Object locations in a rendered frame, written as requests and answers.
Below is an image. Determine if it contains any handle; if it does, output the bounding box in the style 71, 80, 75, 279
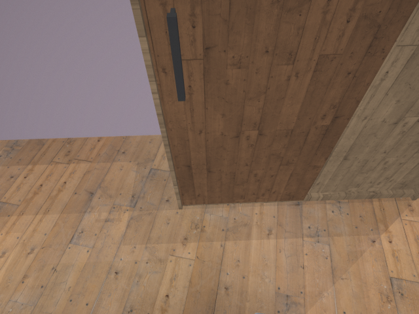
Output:
167, 8, 185, 101

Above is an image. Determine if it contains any wardrobe door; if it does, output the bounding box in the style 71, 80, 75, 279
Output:
140, 0, 419, 205
308, 2, 419, 193

